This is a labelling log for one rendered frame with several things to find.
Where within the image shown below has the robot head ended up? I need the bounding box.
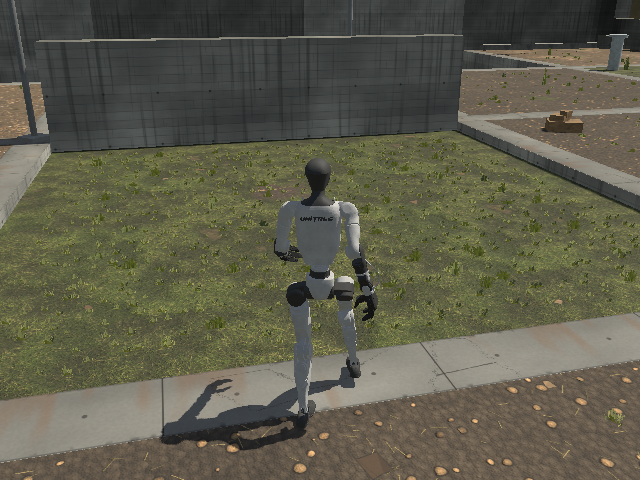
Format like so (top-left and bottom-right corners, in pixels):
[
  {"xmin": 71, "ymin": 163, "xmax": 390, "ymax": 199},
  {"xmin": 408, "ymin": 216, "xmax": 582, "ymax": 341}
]
[{"xmin": 301, "ymin": 158, "xmax": 335, "ymax": 206}]

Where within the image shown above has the robot left hand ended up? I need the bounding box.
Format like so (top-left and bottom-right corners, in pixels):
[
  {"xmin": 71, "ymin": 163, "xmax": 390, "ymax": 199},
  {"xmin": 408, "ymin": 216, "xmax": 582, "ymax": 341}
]
[{"xmin": 280, "ymin": 245, "xmax": 303, "ymax": 262}]

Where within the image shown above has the robot left forearm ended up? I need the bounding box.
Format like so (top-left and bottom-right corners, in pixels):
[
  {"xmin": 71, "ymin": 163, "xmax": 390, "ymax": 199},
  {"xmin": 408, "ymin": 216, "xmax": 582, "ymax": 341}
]
[{"xmin": 274, "ymin": 238, "xmax": 289, "ymax": 258}]

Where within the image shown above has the robot right hand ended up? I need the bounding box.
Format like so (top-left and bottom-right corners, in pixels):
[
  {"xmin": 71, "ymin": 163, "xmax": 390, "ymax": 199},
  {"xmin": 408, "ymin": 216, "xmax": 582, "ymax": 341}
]
[{"xmin": 354, "ymin": 291, "xmax": 378, "ymax": 321}]

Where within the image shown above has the robot left upper arm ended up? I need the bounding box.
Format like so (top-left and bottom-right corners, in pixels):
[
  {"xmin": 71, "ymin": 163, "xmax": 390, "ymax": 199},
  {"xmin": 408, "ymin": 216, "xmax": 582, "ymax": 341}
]
[{"xmin": 275, "ymin": 201, "xmax": 299, "ymax": 253}]

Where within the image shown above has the robot right upper arm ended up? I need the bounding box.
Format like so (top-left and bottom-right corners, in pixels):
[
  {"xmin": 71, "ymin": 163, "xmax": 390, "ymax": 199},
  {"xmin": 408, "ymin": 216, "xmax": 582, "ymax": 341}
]
[{"xmin": 339, "ymin": 201, "xmax": 361, "ymax": 259}]

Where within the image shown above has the robot right forearm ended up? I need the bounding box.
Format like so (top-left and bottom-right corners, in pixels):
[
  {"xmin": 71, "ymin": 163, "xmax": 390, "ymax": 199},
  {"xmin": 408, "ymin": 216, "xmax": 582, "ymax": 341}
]
[{"xmin": 352, "ymin": 244, "xmax": 375, "ymax": 296}]

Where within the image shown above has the humanoid robot torso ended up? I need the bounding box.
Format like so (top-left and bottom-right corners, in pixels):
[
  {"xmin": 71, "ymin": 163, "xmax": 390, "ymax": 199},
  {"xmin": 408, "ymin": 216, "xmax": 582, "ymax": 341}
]
[{"xmin": 295, "ymin": 197, "xmax": 342, "ymax": 300}]

